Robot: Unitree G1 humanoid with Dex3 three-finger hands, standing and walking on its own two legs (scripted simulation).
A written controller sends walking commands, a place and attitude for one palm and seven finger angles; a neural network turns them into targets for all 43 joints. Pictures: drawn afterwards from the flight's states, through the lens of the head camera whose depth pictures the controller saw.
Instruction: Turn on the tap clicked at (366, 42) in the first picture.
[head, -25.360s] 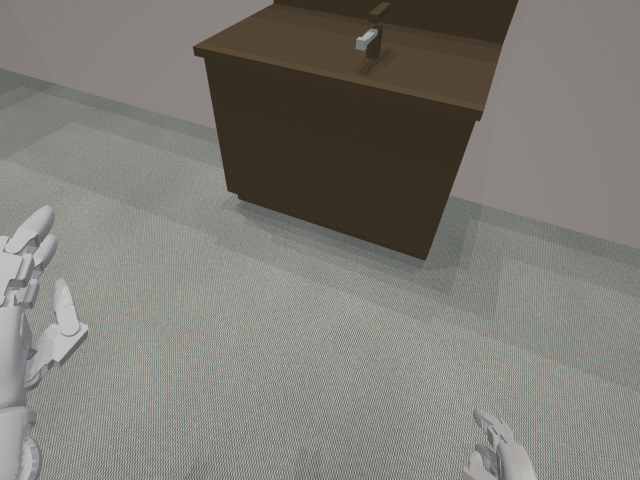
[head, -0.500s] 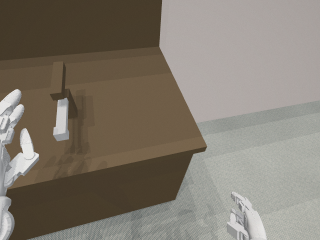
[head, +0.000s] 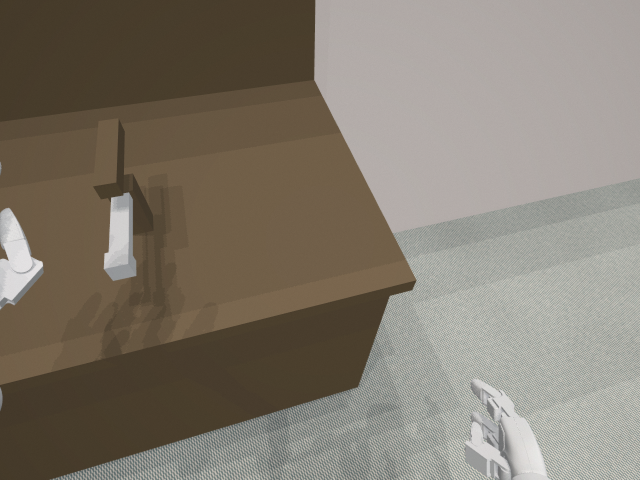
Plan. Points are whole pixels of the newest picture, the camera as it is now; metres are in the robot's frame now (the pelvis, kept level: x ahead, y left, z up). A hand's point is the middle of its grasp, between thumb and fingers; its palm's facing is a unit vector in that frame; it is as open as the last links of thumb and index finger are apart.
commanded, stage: come to a stop and stand still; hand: left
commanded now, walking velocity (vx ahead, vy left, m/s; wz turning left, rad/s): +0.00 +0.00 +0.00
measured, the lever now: (120, 264) +0.33 +0.29 +0.06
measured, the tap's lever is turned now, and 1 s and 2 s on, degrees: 0 0 0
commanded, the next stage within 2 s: look again from close up in 0.68 s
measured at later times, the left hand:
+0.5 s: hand (30, 304) +0.23 +0.29 +0.15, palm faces +0.39 -0.85 -0.35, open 7.4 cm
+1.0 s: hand (28, 310) +0.22 +0.28 +0.16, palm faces +0.40 -0.84 -0.37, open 7.4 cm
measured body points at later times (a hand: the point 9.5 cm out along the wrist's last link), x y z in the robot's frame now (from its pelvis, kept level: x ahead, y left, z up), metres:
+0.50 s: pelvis +0.01 +0.03 +0.00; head +0.03 +0.07 +0.45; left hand +0.20 +0.33 +0.17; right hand +0.20 -0.17 -0.06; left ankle +0.02 +0.11 -0.74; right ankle +0.02 -0.13 -0.74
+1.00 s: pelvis +0.01 +0.03 +0.00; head +0.03 +0.05 +0.45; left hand +0.19 +0.33 +0.18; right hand +0.19 -0.19 -0.07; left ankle +0.02 +0.11 -0.74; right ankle +0.02 -0.13 -0.74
